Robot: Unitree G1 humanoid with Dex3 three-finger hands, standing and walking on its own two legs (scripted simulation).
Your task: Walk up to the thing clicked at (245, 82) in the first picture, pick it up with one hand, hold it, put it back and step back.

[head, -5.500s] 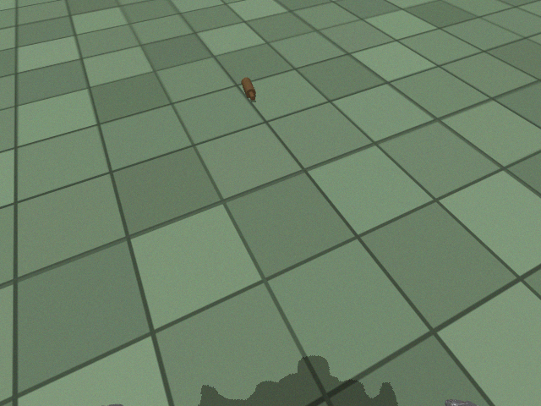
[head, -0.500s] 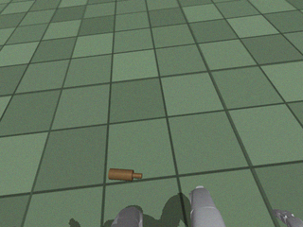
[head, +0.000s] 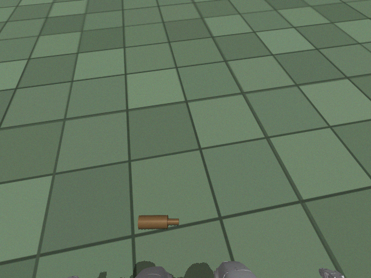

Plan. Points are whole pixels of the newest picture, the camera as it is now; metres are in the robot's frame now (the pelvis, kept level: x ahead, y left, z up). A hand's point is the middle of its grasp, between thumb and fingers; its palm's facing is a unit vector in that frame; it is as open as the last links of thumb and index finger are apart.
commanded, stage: walk up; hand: left
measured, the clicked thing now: (159, 221) +0.45 +0.17 -0.71
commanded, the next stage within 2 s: stand in 1.84 s
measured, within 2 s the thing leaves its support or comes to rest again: neither
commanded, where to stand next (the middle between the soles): +0.10 -0.05 m, yaw +1 degrees
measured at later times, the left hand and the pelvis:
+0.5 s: hand out of the picture +0.12 +0.21 -0.13, palm faces -0.08 -0.93 -0.36, open 7.4 cm; pelvis +0.02 -0.03 +0.02, yaw -2 degrees
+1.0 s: hand (106, 269) +0.15 +0.21 -0.12, palm faces -0.07 -0.94 -0.32, open 7.4 cm; pelvis +0.03 -0.03 +0.03, yaw -3 degrees
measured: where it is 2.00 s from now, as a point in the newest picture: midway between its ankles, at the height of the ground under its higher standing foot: outside the picture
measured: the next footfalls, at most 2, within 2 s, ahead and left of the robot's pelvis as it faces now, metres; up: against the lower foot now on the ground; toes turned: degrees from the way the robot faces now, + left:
right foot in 0.26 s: +0.09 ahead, -0.16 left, +0.00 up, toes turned -4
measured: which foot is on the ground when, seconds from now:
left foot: down 0.00-1.00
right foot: up 0.00-0.24, down 0.26-1.00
